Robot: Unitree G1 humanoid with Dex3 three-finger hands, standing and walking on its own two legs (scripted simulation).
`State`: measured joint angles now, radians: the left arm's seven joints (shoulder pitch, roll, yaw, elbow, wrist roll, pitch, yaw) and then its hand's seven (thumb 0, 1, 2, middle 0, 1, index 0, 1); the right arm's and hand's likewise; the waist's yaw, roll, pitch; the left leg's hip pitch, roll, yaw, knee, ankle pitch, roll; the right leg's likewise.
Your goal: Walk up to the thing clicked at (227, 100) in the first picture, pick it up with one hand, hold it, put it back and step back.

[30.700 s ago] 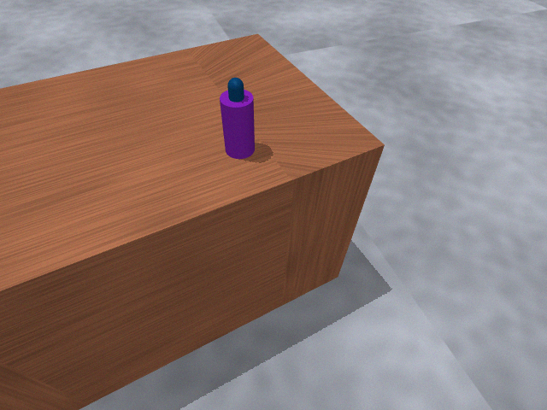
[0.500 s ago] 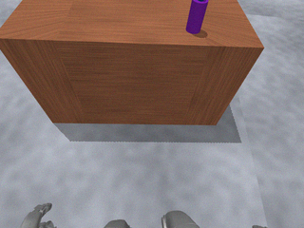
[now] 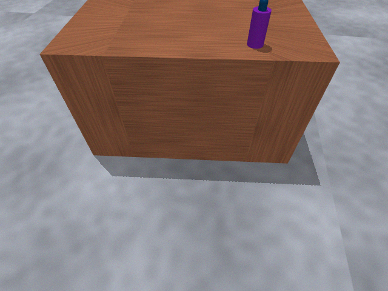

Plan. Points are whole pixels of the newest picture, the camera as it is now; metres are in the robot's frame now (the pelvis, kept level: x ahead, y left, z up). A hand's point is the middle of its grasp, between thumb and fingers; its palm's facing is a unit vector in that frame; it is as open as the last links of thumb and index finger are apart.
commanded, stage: step back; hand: right
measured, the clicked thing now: (259, 22) +1.11 -0.21 +0.03
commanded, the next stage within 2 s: stand in 0.80 s
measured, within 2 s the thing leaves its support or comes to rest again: neither
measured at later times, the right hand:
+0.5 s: hand out of the picture +0.12 -0.27 -0.15, palm faces -0.07 +0.92 -0.39, open 7.4 cm
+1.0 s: hand (305, 289) +0.17 -0.23 -0.13, palm faces -0.01 +0.94 -0.33, open 7.4 cm
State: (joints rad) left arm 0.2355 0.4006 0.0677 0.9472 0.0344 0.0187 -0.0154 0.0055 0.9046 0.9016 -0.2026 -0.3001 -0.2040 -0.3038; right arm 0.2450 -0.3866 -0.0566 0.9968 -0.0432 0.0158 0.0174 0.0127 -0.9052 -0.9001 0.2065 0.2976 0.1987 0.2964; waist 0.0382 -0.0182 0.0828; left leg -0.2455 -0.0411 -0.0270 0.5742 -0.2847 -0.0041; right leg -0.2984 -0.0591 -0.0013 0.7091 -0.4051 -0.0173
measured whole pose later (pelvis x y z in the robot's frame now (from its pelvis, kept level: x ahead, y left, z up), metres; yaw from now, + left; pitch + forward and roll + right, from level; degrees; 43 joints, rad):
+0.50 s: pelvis +0.04 +0.00 +0.00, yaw +1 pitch -3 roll +1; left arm 0.18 0.37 0.04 0.98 0.01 -0.01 0.00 0.00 0.90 0.90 -0.20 -0.30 -0.20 -0.30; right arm 0.16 -0.38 -0.05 1.02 -0.04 0.00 0.00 0.01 -0.91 -0.90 0.21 0.30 0.20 0.30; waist 0.03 -0.01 0.11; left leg -0.31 0.01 0.01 0.58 -0.20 -0.01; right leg -0.23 -0.05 -0.04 0.66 -0.38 0.00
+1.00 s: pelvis +0.06 +0.02 +0.02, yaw -1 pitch -3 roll +0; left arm 0.09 0.35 0.01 1.11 0.01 -0.02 -0.01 0.00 0.91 0.90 -0.20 -0.30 -0.20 -0.30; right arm 0.03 -0.34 -0.01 1.11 -0.01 -0.01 0.01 0.01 -0.90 -0.90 0.21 0.30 0.20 0.30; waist 0.01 0.00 0.07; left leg -0.18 0.03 0.05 0.39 -0.15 0.00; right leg -0.07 -0.03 0.00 0.36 -0.24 0.03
